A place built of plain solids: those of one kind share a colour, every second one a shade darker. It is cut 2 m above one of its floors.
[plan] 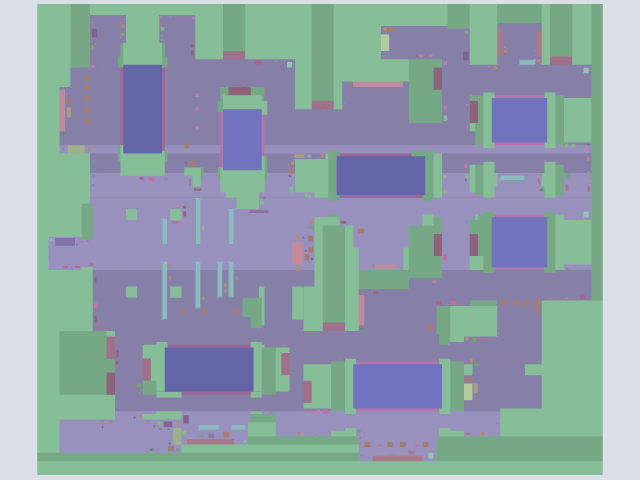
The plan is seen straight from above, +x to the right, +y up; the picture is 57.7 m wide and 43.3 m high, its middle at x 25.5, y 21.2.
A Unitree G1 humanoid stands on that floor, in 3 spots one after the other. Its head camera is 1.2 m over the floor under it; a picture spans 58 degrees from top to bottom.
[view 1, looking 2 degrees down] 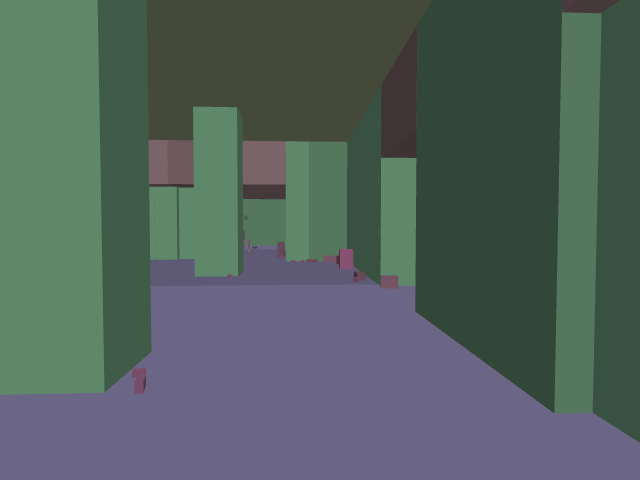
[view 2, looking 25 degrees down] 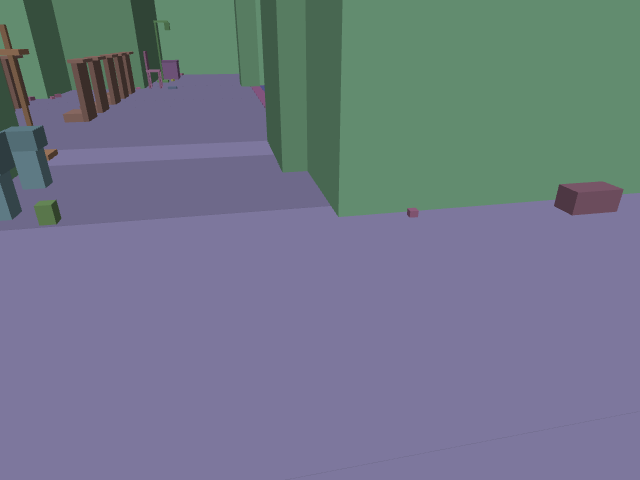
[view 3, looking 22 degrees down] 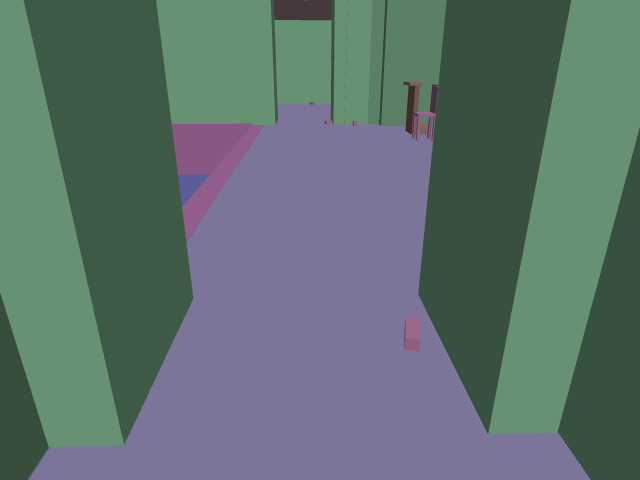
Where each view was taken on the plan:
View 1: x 6.62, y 27.12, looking -93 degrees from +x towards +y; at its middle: wall_rock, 14.15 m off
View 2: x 6.75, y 24.12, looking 78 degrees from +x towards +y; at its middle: floor_strip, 2.84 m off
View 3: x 26.62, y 4.88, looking -2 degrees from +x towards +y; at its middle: floor_strip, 3.20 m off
